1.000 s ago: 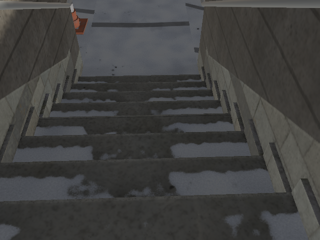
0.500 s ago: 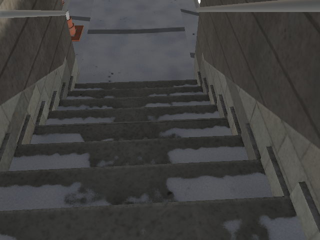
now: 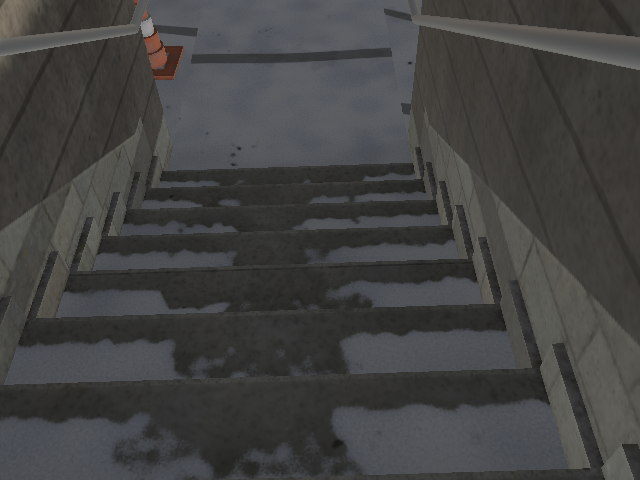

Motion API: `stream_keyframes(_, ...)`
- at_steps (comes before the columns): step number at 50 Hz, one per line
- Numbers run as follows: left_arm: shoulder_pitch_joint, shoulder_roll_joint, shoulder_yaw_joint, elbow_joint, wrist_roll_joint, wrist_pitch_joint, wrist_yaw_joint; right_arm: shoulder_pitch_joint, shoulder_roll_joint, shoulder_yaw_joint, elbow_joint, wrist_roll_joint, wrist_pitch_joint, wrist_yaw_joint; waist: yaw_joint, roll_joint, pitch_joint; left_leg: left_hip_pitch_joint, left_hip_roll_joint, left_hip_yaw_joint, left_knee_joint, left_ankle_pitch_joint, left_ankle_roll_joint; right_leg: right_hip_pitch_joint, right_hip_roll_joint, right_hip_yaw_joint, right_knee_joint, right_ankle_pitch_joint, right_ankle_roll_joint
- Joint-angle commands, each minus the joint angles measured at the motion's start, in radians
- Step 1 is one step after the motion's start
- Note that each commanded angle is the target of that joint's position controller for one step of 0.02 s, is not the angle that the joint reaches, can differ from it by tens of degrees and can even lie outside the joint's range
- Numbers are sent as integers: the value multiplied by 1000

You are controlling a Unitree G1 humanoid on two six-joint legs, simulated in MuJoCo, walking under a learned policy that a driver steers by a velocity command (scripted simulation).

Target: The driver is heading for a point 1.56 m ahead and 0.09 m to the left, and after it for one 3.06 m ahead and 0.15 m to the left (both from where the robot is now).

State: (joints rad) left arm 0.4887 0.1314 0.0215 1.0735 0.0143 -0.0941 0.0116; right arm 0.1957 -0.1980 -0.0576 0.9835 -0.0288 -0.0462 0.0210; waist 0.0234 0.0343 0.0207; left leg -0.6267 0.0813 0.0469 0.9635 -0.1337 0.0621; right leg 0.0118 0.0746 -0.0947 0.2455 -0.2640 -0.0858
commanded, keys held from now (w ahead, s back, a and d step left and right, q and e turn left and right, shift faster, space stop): w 0.16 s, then no key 0.84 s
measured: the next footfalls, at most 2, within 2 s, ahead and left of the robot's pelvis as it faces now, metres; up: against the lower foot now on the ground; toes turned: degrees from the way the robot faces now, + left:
left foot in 0.22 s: +0.31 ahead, +0.09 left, +0.00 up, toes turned +4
right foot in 0.70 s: +0.34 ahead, -0.10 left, +0.00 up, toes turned +0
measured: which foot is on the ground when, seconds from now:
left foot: up 0.00-0.20, down 0.22-1.00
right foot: down 0.00-0.22, up 0.24-0.68, down 0.70-1.00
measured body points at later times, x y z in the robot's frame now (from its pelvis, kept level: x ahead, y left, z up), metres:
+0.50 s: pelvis +0.23 +0.04 +0.00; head +0.26 +0.06 +0.45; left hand +0.31 +0.29 -0.15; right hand +0.23 -0.19 -0.14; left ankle +0.27 +0.08 -0.74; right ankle +0.29 -0.12 -0.69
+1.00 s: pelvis +0.28 +0.02 +0.00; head +0.28 +0.02 +0.45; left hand +0.29 +0.23 -0.16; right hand +0.31 -0.22 -0.15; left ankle +0.27 +0.08 -0.74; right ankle +0.30 -0.10 -0.74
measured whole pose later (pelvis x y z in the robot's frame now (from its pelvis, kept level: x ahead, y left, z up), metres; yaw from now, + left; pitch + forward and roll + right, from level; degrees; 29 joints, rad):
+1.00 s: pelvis +0.28 +0.02 +0.00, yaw +0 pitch -1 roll -1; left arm 0.28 0.14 -0.05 1.11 0.00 -0.01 0.03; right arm 0.28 -0.19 0.01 1.04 0.00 -0.02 -0.03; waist 0.01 0.01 0.01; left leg -0.10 -0.05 0.08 0.32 -0.20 0.08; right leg -0.14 0.02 -0.01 0.32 -0.15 -0.01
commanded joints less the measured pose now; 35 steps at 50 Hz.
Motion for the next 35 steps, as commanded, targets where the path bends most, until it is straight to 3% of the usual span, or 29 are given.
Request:
stream_keyframes(1, 69, 110, 8, -21, 0, -15, 5, -93, -1, 7, -75, 2, 2, 7, -4, -94, 135, -79, -20, 48, -132, 97, -11, -80, -245, 136, -109, 470, -104)
stream_keyframes(4, 82, 108, 2, -22, -20, -26, 12, -165, 3, 15, -114, 9, -4, 13, -10, -118, 152, 17, -49, 63, -272, 151, 17, -91, -258, 111, -95, 542, -98)
stream_keyframes(7, 39, 151, 5, -33, -12, -26, 13, -192, -36, 5, -136, 15, -7, 10, -26, -77, 132, 107, -96, 87, -347, 84, 61, -23, -268, 87, -30, 797, -86)
stream_keyframes(8, 21, 172, 12, -33, -12, -23, 14, -145, -51, -3, -125, 16, -12, 5, -48, -99, 89, 174, -124, 102, -364, 44, 80, 16, -271, 73, 46, 917, -71)
stream_keyframes(9, 8, 177, 14, -33, -8, -17, 17, -25, -61, -11, -88, 15, -20, -2, -95, -114, 26, 284, -151, 96, -386, 32, 95, 40, -261, 61, 187, 1029, -51)
stream_keyframes(10, 3, 187, 18, -37, -17, -9, 22, 141, -77, -23, -31, 3, -31, -13, -162, -81, -62, 469, -149, 74, -477, 117, 109, 13, -236, 44, 396, 992, -28)
stream_keyframes(11, 24, 151, 8, -48, -32, -6, 25, 292, -144, -40, 2, -19, -44, -25, -200, -35, -183, 709, 27, -94, -476, 291, 142, -149, -171, 13, 708, 668, -6)
stream_keyframes(12, 188, 23, -14, -55, -61, 4, 18, 298, -214, -48, -28, -37, -49, -17, -93, 110, -369, 1025, 356, -539, -451, 647, 313, -468, 2, 37, 1097, -314, 28)
stream_keyframes(13, 179, 112, 15, -28, -47, 18, 26, 290, -202, -51, -42, 31, -34, -10, -118, 38, -421, 976, 345, -632, -545, 575, 362, -527, -1, 170, 1215, -284, 14)
stream_keyframes(14, 59, 147, 28, -62, -38, 20, 25, 194, -150, -35, -49, 44, -33, -15, -92, 22, -243, 825, 308, -500, -597, 516, 330, -587, -47, 166, 1209, -210, 16)
stream_keyframes(15, -10, 140, 29, -87, -22, 19, 22, 139, -100, -18, -57, 37, -37, -16, -70, -7, -125, 684, 269, -405, -636, 519, 288, -586, -76, 154, 1147, -171, 12)
stream_keyframes(16, -38, 128, 33, -88, -6, 30, 19, 119, -63, -5, -62, 24, -40, -19, -42, -46, -70, 586, 230, -331, -656, 560, 247, -547, -104, 169, 1075, -157, 10)
stream_keyframes(17, -25, 112, 33, -83, 4, 55, 14, 117, -40, 4, -60, 26, -44, -25, -12, -44, -41, 486, 203, -263, -681, 580, 213, -475, -116, 164, 1004, -153, 16)
stream_keyframes(19, -15, 72, 29, -69, 0, 99, 12, 130, -34, 18, -60, 19, -60, -23, 18, -42, -35, 401, 163, -177, -704, 668, 172, -370, -107, 152, 877, -119, 31)
stream_keyframes(22, -60, 82, 29, -74, -22, 132, 23, 136, -62, 30, -59, 18, -75, -25, 41, 31, -37, 365, 105, -66, -717, 757, 115, -323, -100, 140, 712, -13, 55)
stream_keyframes(27, -188, 104, 15, -97, -23, 143, 22, 182, -76, 51, -47, 32, -39, -42, 5, 68, -53, 429, 73, -42, -739, 612, 39, -297, -99, 119, 468, 100, 70)
stream_keyframes(28, -195, 106, 12, -97, -21, 143, 23, 185, -82, 49, -44, 21, -29, -43, -2, 68, -46, 442, 74, -54, -743, 538, 39, -296, -104, 121, 438, 86, 74)
stream_keyframes(30, -210, 115, 3, -93, -17, 142, 27, 191, -59, 58, -37, 11, -10, -47, -15, 67, -35, 436, 94, -86, -762, 401, 56, -264, -119, 123, 409, 49, 81)
stream_keyframes(32, -233, 123, -3, -101, -11, 128, 30, 178, -60, 58, -46, 10, 6, -53, -32, 60, -6, 452, 94, -127, -765, 177, 77, -271, -126, 125, 296, -17, 74)
stream_keyframes(34, -182, 116, -17, -79, -3, 113, 29, 177, -58, 61, -36, 15, 9, -54, -1, 3, 30, 389, 95, -157, -766, -12, 64, -157, -160, 142, 124, 132, 66)
stream_keyframes(35, -152, 132, -20, -64, -1, 100, 32, 180, -68, 56, -35, 16, 3, -56, -9, -14, 40, 356, 61, -164, -756, -57, 46, -102, -202, 182, 107, 195, 64)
